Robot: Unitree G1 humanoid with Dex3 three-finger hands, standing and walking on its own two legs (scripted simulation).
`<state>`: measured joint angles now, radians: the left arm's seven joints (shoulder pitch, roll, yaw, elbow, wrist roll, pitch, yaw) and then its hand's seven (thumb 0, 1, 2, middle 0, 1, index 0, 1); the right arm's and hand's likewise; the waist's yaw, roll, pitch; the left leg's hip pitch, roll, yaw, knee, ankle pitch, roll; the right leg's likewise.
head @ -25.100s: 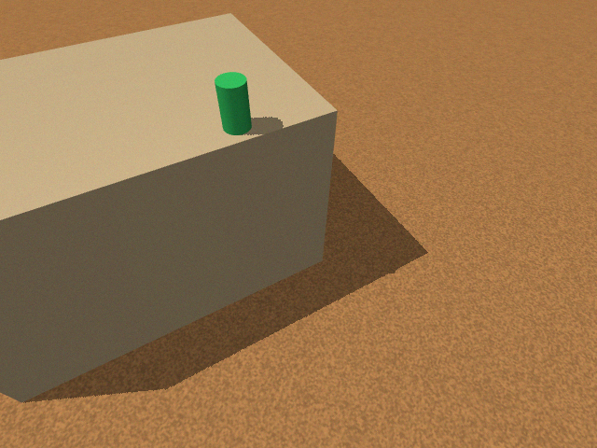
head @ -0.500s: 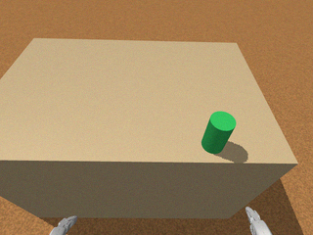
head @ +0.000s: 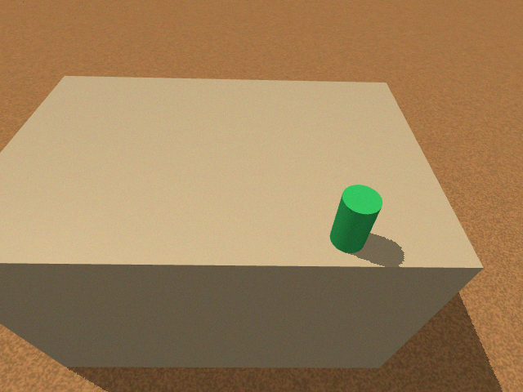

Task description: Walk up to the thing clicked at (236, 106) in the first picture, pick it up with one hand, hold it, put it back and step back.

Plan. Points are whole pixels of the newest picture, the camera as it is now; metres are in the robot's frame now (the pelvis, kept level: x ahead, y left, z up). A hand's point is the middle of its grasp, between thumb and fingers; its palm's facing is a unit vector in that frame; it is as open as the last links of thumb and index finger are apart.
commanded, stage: home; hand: right
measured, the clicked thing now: (354, 220) +0.43 -0.17 -0.02
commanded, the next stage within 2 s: stand in 1.24 s
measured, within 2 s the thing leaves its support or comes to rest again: neither
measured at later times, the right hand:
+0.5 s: hand out of the picture +0.08 -0.26 -0.15, palm faces -0.07 +0.93 -0.35, open 17.6 cm
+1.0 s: hand out of the picture +0.07 -0.26 -0.16, palm faces -0.07 +0.93 -0.35, open 17.5 cm
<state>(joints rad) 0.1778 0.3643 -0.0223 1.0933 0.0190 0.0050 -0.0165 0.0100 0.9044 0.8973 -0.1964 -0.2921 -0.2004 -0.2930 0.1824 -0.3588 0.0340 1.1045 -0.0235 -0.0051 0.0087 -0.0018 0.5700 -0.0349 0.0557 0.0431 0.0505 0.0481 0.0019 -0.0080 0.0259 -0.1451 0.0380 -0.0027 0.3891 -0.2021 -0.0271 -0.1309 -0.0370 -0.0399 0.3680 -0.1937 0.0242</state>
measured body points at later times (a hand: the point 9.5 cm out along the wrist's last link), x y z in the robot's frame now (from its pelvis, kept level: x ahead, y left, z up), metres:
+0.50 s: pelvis +0.00 -0.01 +0.00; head +0.00 +0.00 +0.45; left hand +0.07 +0.30 -0.13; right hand +0.08 -0.31 -0.13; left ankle +0.01 +0.14 -0.75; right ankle +0.01 -0.13 -0.75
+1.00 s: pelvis +0.00 -0.01 +0.00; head +0.01 -0.01 +0.45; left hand +0.07 +0.29 -0.13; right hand +0.08 -0.31 -0.13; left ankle +0.01 +0.14 -0.75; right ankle +0.01 -0.13 -0.75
